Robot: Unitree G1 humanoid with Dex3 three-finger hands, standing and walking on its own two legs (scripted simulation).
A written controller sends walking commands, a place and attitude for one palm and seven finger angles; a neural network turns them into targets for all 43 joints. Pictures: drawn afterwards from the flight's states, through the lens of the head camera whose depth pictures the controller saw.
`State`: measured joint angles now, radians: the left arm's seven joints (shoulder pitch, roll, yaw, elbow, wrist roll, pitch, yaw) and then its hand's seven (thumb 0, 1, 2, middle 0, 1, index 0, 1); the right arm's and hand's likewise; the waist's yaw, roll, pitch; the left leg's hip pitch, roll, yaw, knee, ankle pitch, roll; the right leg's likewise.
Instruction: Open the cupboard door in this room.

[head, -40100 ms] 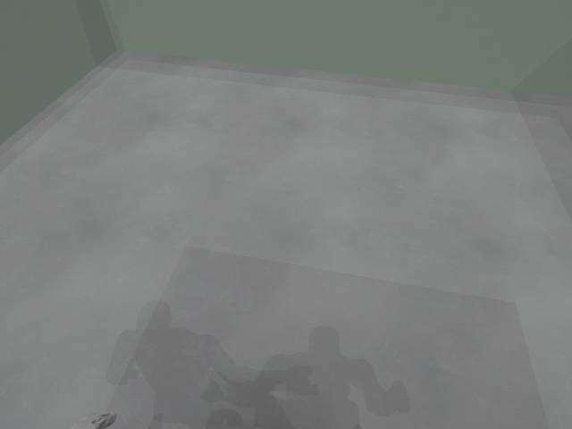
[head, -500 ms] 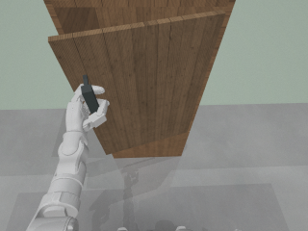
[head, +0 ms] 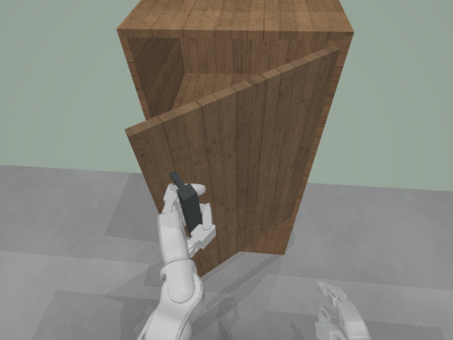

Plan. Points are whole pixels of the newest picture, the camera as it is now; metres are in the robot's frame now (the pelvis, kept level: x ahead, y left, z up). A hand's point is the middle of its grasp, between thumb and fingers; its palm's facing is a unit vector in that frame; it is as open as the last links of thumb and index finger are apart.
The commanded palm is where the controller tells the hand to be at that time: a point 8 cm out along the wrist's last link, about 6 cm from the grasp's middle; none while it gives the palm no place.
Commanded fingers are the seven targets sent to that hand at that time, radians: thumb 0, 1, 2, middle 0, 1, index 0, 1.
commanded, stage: pull the door open along its arc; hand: left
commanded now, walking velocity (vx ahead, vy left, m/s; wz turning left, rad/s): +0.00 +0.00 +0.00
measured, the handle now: (186, 206) +0.34 +0.09 +0.06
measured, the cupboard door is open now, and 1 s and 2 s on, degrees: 40 40 45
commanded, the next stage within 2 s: open thumb and fingers to let go in 0.04 s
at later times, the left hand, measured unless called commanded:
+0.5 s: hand (204, 236) +0.28 +0.05 +0.07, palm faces +0.33 -0.94 -0.01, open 9.3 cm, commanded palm +0.23 +0.08 +0.07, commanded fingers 0.00 -0.43 0.33 -0.31 -1.21 -0.31 -1.21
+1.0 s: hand (205, 237) +0.27 +0.05 +0.07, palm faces +0.23 -0.97 -0.02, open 15.4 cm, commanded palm +0.23 +0.08 +0.07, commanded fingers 0.00 -0.50 0.30 -0.15 -0.30 -0.15 -0.30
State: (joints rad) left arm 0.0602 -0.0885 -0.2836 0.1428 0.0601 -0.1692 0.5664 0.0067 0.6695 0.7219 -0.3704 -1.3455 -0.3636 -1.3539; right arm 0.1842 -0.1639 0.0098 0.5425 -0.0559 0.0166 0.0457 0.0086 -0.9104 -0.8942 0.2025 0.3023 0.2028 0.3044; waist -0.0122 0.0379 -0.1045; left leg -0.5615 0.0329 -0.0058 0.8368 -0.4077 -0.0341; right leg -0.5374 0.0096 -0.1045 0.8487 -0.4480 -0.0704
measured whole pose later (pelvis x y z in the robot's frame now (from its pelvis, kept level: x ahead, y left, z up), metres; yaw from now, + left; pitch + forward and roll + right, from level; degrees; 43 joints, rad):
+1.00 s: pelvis -0.01 +0.01 -0.01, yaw +0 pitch +7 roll +0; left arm 0.13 -0.06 -0.33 0.06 0.06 -0.14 0.55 -0.01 -0.49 0.31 -0.23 -0.59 -0.24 -0.60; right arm 0.20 -0.18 0.01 0.54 -0.05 -0.02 0.03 0.01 -0.91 -0.89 0.20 0.30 0.20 0.30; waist -0.02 0.04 -0.11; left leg -0.58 0.02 -0.01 0.88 -0.42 -0.03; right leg -0.55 0.00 -0.10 0.89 -0.46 -0.06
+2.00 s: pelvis +0.00 +0.01 -0.02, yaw -1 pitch +9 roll +1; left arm 0.54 0.10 -0.21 -0.30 -0.06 -0.27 0.00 -0.02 -0.50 0.30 -0.20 -0.32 -0.20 -0.33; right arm 0.27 -0.21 0.02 0.39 0.00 -0.05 0.01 0.01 -0.91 -0.89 0.20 0.30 0.20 0.30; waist 0.00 0.04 -0.10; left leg -0.65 0.02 0.01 0.97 -0.47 -0.02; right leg -0.63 0.00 -0.08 0.98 -0.50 -0.05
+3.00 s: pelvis +0.00 +0.04 +0.01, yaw -1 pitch +3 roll -1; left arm 0.64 0.28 0.07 -0.52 -0.09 -0.05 0.02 -0.01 -0.34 0.37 -0.16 -0.30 -0.16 -0.30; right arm 0.27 -0.21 0.05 0.46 0.03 -0.12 -0.09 0.01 -0.91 -0.89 0.20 0.30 0.20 0.30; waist 0.05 0.06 -0.09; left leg -0.45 0.02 0.01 0.82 -0.42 0.02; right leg -0.41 0.01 -0.07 0.77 -0.42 -0.02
